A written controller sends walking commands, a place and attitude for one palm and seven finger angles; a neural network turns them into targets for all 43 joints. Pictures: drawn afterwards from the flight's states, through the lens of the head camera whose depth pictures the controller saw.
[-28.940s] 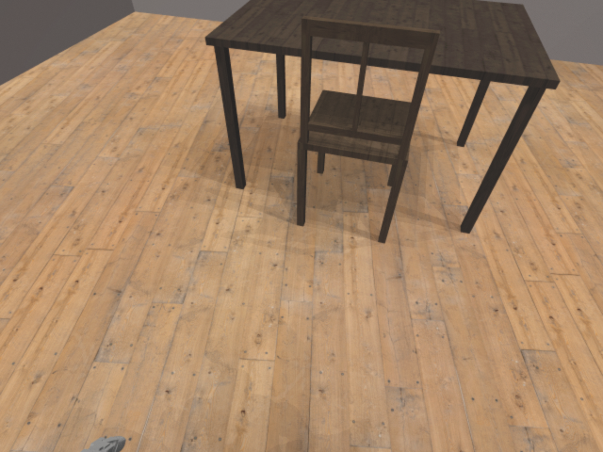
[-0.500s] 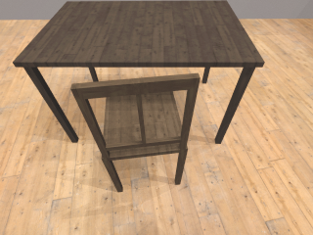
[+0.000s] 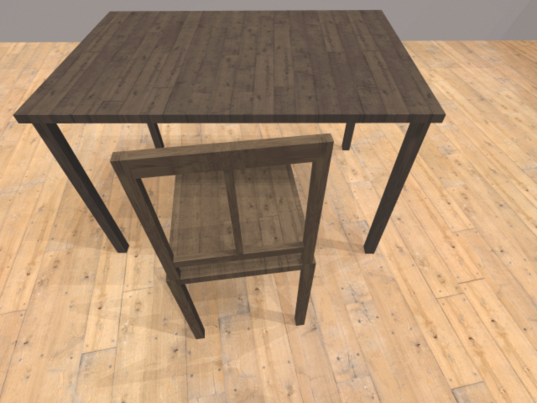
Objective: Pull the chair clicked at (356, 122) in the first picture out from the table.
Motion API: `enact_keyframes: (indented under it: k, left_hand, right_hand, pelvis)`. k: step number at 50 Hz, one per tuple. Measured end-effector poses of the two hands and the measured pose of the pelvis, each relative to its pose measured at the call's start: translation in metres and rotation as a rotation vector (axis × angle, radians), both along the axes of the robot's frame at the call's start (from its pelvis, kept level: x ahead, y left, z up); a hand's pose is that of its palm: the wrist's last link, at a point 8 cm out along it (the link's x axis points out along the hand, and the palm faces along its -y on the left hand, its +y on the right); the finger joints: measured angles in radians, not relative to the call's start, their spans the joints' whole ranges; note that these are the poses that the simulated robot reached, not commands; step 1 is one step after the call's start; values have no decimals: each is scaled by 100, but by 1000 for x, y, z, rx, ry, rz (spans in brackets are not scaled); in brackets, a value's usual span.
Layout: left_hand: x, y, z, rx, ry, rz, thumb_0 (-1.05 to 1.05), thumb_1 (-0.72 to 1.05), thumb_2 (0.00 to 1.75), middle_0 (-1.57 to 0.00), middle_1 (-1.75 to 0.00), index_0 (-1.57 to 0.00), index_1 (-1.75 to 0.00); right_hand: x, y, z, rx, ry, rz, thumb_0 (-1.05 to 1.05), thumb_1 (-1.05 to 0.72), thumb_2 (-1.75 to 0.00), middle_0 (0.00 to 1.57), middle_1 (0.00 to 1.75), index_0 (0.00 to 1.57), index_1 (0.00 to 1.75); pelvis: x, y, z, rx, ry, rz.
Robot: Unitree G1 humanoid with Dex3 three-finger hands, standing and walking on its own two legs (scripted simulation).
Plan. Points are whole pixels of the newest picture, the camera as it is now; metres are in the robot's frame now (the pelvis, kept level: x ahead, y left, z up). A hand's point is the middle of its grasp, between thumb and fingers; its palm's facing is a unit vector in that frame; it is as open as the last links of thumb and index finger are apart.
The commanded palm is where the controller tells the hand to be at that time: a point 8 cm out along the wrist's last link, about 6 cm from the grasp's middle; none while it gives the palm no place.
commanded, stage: take the last steps up to it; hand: left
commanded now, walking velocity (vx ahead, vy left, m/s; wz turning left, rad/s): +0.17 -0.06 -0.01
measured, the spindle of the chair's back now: (234, 215) +0.51 +0.10 -0.09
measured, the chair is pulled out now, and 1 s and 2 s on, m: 0.18 0.18 0.18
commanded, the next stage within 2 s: come to a stop and stand still in 0.22 s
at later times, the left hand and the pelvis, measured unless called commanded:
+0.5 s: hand out of the picture +0.05 +0.14 -0.19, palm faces +0.08 -0.98 -0.16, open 7.3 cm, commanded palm none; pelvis +0.07 -0.01 -0.01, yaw +0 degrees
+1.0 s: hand out of the picture +0.12 +0.14 -0.17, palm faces +0.03 -0.97 -0.22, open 7.3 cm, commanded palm none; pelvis +0.06 -0.04 +0.00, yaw +0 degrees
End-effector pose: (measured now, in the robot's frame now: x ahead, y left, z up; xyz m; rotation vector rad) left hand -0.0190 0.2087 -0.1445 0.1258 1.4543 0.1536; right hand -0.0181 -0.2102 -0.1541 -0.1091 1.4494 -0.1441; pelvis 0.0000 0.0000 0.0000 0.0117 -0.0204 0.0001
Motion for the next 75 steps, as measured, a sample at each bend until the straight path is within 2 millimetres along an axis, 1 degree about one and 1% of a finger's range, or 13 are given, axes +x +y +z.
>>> enact_keyframes:
  k: [6,11,15,22,26,30,36,43,49,54,58,69,75]
  left_hand:
    - [11,-7,-4,-9,13,6,0,91,90,-20,-30,-20,-30]
    - [25,-15,-8,-6,10,21,0,91,90,-20,-30,-20,-30]
    - [34,-20,-14,-9,-3,51,0,91,90,-20,-30,-20,-30]
    - [41,-23,-24,-37,54,53,0,91,90,-20,-30,-20,-30]
    - [68,-21,-16,-13,10,53,0,91,90,-20,-30,-20,-30]
    - [84,-11,-7,36,-30,53,2,93,90,-20,-30,-21,-30]
    - [106,-5,5,88,-67,17,1,92,90,-20,-30,-20,-30]
    - [125,-8,7,93,-127,-20,0,91,90,-20,-30,-20,-30]
    - [135,-18,7,59,-186,-37,0,91,90,-20,-30,-20,-30]
    - [132,-23,8,40,-212,-43,0,92,90,-20,-30,-21,-30]
    - [122,-20,10,40,-206,-44,0,92,90,-20,-30,-21,-30]
    - [72,-9,9,49,-97,-19,0,92,90,-20,-30,-20,-30]
    - [52,-10,4,30,-54,-29,0,91,90,-20,-30,-20,-30]
  right_hand:
    - [0,-5,-4,4,32,-21,0,-91,-90,20,30,20,30]
    - [9,-9,-8,4,52,-29,0,-91,-90,20,30,20,30]
    - [27,-14,-9,-11,48,-21,0,-91,-90,20,30,20,30]
    - [77,-16,-6,-60,-60,-19,0,-91,-90,20,30,20,30]
    - [85,-11,-8,-31,-46,15,0,-91,-90,20,30,20,30]
    - [87,-14,-11,3,3,16,0,-92,-90,20,30,20,30]
    - [95,-33,-10,-6,-1,2,1,-93,-90,20,30,20,30]
    - [102,-59,-5,-49,-56,-1,0,-92,-90,20,30,20,30]
    - [99,-64,3,-63,-85,15,0,-91,-90,20,30,20,30]
    - [89,-60,6,-53,-97,18,0,-91,-90,20,30,20,30]
    - [75,-52,6,-32,-83,19,0,-91,-90,20,30,20,30]
    - [27,-32,3,4,19,-1,0,-91,-90,20,30,20,30]
    - [15,-28,4,4,43,-4,0,-91,-90,20,30,20,30]
  pelvis:
    - [17,-6,-4,8,9,-3]
    - [34,-12,-9,6,12,0]
    - [47,-16,-13,-3,2,13]
    - [68,-11,-17,2,-17,-8]
    - [73,-14,-13,10,-21,11]
    - [79,-21,-10,7,-12,27]
    - [77,-30,-6,6,21,18]
    - [66,-36,-6,1,21,12]
    - [57,-38,-3,-3,5,9]
    - [49,-38,0,-6,-8,7]
    - [43,-37,1,-8,-12,7]
    - [36,-30,3,-8,-9,7]
    - [32,-26,1,-3,0,15]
